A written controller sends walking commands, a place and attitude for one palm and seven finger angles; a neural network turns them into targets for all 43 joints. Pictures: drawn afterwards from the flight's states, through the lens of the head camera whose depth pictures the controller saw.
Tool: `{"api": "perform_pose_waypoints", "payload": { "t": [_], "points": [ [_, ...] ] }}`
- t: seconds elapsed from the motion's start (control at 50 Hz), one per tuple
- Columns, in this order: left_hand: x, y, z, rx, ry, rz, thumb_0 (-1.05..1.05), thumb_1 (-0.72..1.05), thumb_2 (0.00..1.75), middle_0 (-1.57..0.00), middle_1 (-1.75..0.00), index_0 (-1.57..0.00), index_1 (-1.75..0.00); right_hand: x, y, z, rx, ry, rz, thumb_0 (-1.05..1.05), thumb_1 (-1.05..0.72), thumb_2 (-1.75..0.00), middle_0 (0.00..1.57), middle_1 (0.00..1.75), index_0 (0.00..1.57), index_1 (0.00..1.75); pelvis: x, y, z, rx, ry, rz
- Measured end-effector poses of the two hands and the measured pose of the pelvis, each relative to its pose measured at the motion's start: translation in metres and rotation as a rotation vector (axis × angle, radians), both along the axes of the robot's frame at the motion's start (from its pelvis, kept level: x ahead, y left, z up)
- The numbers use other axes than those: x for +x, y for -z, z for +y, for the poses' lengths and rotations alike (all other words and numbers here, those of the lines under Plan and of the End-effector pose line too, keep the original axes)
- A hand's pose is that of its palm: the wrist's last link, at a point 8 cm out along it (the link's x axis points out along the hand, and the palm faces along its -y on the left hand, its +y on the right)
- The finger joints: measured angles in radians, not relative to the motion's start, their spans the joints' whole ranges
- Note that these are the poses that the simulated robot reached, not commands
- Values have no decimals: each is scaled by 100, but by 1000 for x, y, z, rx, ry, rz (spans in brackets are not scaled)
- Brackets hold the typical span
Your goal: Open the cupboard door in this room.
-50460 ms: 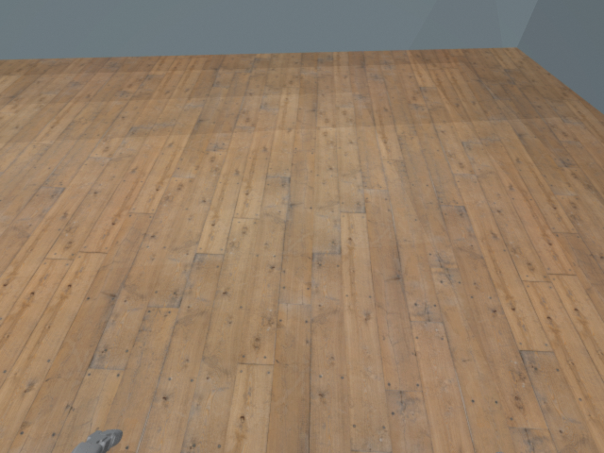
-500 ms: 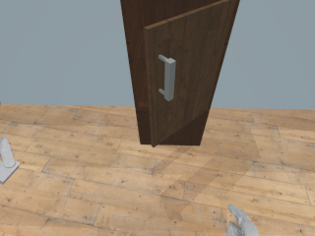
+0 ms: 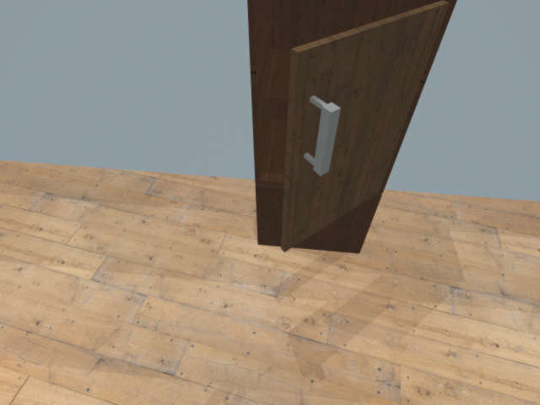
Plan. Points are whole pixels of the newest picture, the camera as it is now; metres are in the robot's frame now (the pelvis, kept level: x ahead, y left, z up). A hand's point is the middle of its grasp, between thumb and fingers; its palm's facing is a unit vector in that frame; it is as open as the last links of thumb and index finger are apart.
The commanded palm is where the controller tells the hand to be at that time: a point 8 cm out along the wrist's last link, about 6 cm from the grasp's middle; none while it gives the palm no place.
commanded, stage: let the arm hang, fingers relaxed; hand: left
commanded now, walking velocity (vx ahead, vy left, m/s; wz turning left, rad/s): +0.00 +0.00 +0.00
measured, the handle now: (318, 136) +0.59 -0.06 +0.07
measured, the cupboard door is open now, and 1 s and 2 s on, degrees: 42 42 42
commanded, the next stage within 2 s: look to check the result in 0.60 s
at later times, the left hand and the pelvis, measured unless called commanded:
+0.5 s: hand out of the picture -0.01 +0.17 -0.18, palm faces +0.02 -0.99 -0.16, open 7.3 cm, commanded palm none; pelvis +0.00 +0.02 +0.00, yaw -2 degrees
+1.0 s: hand out of the picture +0.01 +0.17 -0.17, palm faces +0.03 -0.98 -0.18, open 7.3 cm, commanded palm none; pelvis +0.02 +0.01 +0.00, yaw -1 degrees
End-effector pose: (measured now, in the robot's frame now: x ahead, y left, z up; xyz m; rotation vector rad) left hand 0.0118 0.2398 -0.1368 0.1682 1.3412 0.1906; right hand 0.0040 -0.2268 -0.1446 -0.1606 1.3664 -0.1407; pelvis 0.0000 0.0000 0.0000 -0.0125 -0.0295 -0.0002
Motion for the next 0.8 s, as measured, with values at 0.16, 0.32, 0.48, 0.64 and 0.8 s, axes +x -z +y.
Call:
{"api": "perform_pose_waypoints", "payload": {
  "t": [0.16, 0.32, 0.48, 0.64, 0.8],
  "points": [
    [-24, -6, 11, 29, -8, 85, -1, 92, 90, -20, -30, -20, -30, -19, 10, 29, 69, 26, 44, 1, -91, -90, 20, 30, 20, 30, 0, -2, 10, 11, 18, -6],
    [-22, 2, -8, -31, -1, 91, 0, 91, 90, -20, -30, -20, -30, -36, 10, 41, 75, 52, 85, 1, -91, -90, 20, 30, 20, 30, 1, -2, 14, 16, 27, -9],
    [-21, 9, -21, -71, 1, 98, 1, 92, 90, -20, -30, -20, -30, -44, 7, 42, 61, 73, 100, 0, -90, -90, 20, 30, 20, 30, 3, -2, 15, 16, 29, -8],
    [-24, 8, -21, -69, -10, 111, 0, 91, 90, -20, -30, -20, -30, -43, 7, 43, 64, 74, 113, 0, -90, -90, 20, 30, 20, 30, 6, -1, 15, 15, 26, 0],
    [-21, 6, -20, -57, -15, 119, 0, 91, 90, -20, -30, -20, -30, -35, 8, 43, 70, 72, 112, 0, -90, -90, 20, 30, 20, 30, 11, -1, 14, 15, 25, 7]
  ]
}}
